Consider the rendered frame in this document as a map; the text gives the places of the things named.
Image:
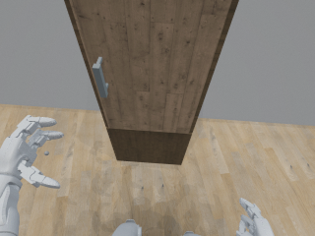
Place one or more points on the right robot hand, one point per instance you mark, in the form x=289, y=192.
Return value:
x=260, y=226

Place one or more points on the handle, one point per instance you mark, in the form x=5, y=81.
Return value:
x=99, y=78

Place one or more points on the cupboard door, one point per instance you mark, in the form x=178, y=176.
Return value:
x=156, y=57

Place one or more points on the right robot shin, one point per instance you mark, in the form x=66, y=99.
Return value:
x=189, y=232

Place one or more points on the robot left forearm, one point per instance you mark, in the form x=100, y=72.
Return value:
x=9, y=197

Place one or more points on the left robot hand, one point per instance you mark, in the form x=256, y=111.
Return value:
x=14, y=150

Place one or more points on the left robot thigh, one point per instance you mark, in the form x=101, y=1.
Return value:
x=128, y=229

